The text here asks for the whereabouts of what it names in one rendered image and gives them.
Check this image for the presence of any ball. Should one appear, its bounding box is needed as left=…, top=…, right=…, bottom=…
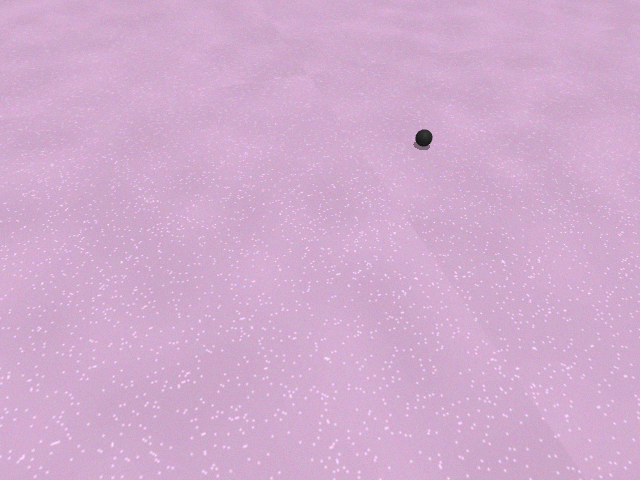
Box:
left=415, top=129, right=433, bottom=146

